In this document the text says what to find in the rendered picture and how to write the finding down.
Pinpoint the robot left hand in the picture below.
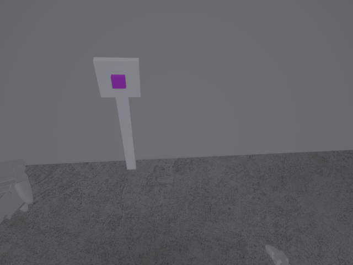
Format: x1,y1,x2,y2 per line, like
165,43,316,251
0,158,33,223

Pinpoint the robot right hand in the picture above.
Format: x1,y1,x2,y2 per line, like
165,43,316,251
265,245,290,265

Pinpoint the button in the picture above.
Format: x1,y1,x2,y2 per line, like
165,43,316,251
111,75,126,89

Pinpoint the panel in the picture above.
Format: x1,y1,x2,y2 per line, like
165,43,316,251
93,57,141,169

